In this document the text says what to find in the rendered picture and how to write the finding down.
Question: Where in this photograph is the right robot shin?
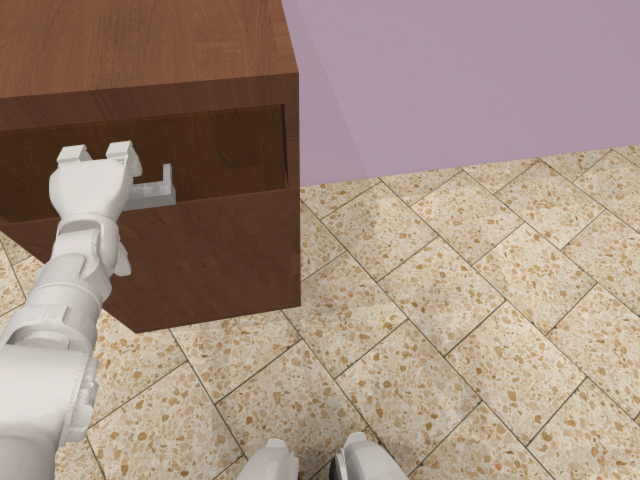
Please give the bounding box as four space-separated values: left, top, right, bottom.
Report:
343 432 367 449

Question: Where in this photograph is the drawer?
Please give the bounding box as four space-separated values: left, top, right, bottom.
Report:
0 104 286 223

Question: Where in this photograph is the handle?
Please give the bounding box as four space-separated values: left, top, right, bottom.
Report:
123 164 176 211

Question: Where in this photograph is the robot left forearm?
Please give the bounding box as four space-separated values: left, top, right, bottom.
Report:
0 213 119 357

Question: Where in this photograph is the cabinet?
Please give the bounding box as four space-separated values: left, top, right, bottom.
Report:
0 0 301 334

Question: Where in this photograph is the robot left thigh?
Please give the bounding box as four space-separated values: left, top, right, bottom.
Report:
235 447 299 480

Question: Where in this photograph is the left robot upper arm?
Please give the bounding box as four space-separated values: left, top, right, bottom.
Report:
0 344 99 480

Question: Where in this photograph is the robot left hand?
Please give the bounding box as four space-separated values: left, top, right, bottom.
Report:
49 140 142 276

